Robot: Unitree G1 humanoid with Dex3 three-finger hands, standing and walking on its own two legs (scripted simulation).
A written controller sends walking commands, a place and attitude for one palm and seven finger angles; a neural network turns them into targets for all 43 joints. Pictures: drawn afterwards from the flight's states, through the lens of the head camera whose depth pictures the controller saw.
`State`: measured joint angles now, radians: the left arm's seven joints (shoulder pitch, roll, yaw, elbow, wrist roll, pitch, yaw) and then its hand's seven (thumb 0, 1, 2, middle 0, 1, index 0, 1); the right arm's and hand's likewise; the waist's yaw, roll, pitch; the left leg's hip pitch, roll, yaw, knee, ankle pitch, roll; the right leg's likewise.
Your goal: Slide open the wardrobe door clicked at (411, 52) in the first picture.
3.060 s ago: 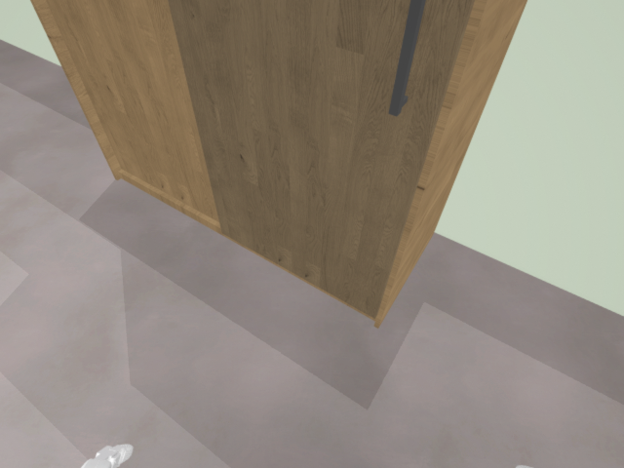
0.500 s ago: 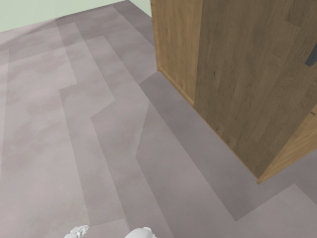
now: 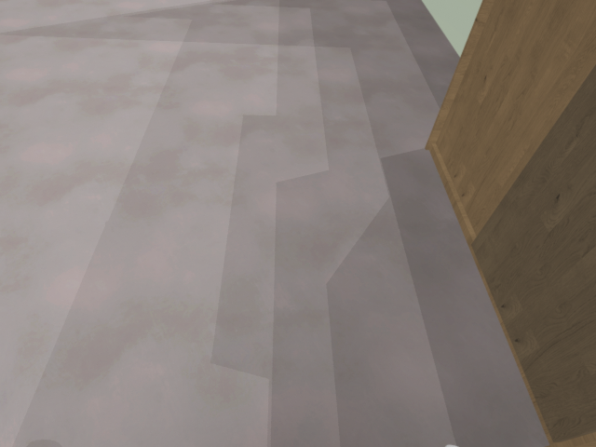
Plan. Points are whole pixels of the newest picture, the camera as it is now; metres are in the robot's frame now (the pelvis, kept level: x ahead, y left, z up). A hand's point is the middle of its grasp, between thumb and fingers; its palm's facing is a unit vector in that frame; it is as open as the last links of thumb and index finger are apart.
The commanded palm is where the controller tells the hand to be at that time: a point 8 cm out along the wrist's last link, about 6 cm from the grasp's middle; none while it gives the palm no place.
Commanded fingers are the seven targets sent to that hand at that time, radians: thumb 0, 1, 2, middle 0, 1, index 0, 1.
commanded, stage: walk to a spot facing it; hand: right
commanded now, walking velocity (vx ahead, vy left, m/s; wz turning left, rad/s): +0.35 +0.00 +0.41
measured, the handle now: out of the picture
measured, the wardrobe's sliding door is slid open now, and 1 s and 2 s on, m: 0.00 0.00 0.00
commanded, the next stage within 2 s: turn to face it in 1.00 s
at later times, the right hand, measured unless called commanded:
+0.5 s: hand out of the picture +0.19 -0.23 -0.19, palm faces -0.11 +0.98 -0.13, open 7.4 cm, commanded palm none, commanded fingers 0.00 -0.90 -0.90 0.20 0.30 0.20 0.30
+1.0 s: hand (369, 241) +0.57 -0.10 -0.17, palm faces -0.46 +0.88 -0.13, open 7.4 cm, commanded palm none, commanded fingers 0.00 -0.90 -0.90 0.20 0.30 0.20 0.30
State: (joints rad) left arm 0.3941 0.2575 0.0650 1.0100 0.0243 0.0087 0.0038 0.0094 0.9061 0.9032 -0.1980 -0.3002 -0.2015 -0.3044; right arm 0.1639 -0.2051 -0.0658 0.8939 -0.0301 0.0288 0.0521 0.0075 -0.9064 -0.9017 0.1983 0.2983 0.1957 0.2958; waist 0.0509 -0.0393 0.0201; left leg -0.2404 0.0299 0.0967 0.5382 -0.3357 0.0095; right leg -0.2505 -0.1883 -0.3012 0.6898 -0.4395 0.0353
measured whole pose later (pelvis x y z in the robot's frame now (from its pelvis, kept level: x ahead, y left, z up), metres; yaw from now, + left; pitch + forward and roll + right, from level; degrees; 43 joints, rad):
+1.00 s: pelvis +0.41 +0.00 +0.00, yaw +27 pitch +1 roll +1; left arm 0.45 0.11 0.03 1.08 0.02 -0.05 0.02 0.01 0.91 0.90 -0.20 -0.30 -0.20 -0.30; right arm 0.13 -0.16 -0.08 0.95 -0.03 0.03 0.04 0.01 -0.91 -0.90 0.19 0.30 0.19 0.30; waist 0.05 0.00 0.09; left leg -0.56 0.04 0.16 0.77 -0.20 0.01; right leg 0.06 -0.08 -0.44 0.42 -0.46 0.00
